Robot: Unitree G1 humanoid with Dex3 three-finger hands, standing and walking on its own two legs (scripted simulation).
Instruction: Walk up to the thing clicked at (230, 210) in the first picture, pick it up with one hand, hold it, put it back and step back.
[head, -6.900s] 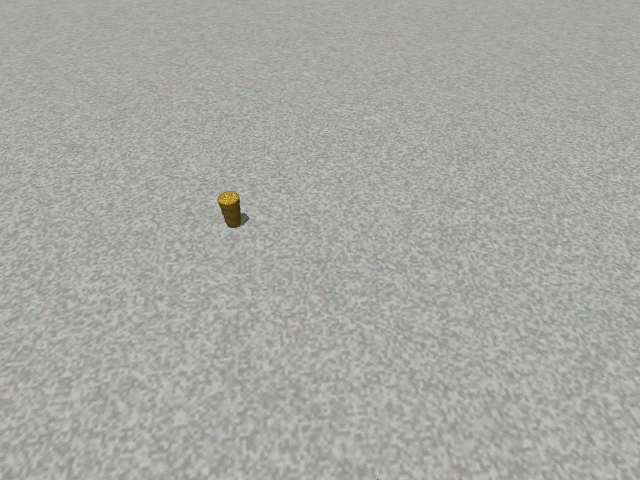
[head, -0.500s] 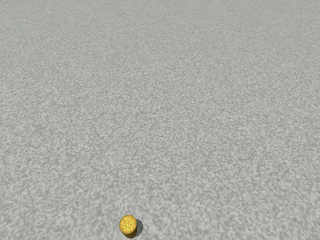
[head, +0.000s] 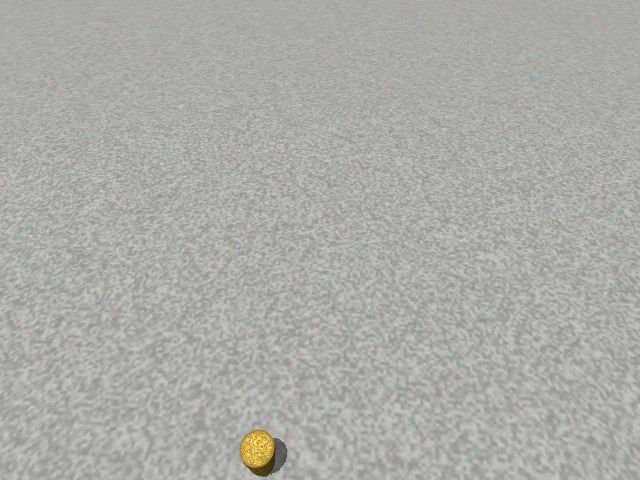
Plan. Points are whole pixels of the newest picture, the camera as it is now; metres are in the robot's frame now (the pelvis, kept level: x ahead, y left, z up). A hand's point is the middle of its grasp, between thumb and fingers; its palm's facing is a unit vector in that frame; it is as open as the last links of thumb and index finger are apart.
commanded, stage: stand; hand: left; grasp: from the side
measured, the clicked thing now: (260, 456) +0.36 +0.18 -0.71
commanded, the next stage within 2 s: go down in 0.50 s
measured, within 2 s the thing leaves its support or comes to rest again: neither
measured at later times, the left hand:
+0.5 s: hand out of the picture +0.07 +0.26 -0.16, palm faces -0.02 -0.94 -0.35, open 7.4 cm
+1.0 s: hand out of the picture +0.15 +0.27 -0.18, palm faces +0.05 -0.94 -0.33, open 14.6 cm
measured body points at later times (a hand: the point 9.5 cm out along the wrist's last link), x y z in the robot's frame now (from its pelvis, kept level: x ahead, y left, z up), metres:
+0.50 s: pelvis +0.00 +0.00 +0.00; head +0.01 +0.00 +0.45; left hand +0.07 +0.31 -0.13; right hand +0.07 -0.30 -0.13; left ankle -0.01 +0.13 -0.75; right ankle -0.01 -0.14 -0.75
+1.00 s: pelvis -0.01 +0.00 -0.04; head +0.06 +0.01 +0.40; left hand +0.15 +0.32 -0.16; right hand +0.08 -0.26 -0.16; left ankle -0.01 +0.13 -0.75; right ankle -0.01 -0.14 -0.75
